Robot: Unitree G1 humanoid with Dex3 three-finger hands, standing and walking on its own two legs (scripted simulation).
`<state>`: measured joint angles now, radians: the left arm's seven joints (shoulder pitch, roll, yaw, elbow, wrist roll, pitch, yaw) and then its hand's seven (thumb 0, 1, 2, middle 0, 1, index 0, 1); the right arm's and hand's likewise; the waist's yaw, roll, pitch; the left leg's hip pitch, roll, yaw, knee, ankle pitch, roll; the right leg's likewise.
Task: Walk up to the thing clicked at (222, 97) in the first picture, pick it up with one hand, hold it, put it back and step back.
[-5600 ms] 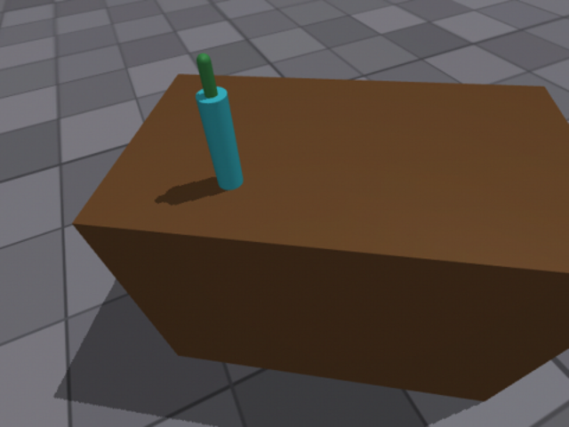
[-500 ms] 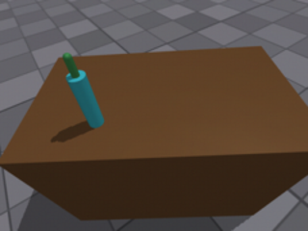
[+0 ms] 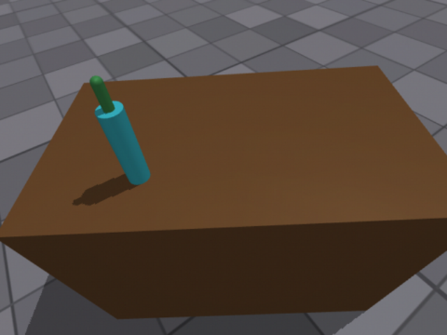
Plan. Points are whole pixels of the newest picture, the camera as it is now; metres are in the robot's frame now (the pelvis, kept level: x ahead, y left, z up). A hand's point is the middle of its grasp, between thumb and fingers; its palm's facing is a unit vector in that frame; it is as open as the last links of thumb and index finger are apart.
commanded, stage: stand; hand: left
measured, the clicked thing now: (120, 135) +0.48 +0.23 +0.10
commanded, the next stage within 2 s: rise first in 0.26 s
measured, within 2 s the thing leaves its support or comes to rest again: neither
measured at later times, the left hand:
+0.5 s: hand out of the picture +0.13 +0.24 -0.14, palm faces +0.10 -0.94 -0.32, open 8.7 cm
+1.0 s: hand (88, 299) +0.20 +0.26 -0.01, palm faces +0.26 -0.90 -0.34, open 17.0 cm
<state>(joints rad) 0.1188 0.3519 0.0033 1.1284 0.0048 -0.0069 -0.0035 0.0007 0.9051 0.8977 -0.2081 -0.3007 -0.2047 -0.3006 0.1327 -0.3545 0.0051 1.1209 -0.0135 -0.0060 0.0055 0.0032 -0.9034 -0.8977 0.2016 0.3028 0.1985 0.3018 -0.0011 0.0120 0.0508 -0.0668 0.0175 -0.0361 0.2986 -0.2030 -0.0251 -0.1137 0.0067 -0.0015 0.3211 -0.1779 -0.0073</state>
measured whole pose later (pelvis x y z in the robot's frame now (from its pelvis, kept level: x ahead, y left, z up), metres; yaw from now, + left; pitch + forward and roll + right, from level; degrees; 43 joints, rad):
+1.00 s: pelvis +0.01 +0.02 -0.01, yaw +0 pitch -1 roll +0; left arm 0.38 0.29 0.15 0.16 -0.05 -0.07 0.08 -0.01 -0.41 0.04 -0.04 -0.04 -0.04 -0.04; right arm 0.27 -0.22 -0.07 0.54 0.04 -0.07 -0.06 -0.01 0.42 -0.05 0.06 0.05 0.05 0.05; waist 0.03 0.03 -0.01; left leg -0.13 0.00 -0.03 0.44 -0.29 0.00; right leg -0.16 -0.01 0.01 0.42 -0.25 0.01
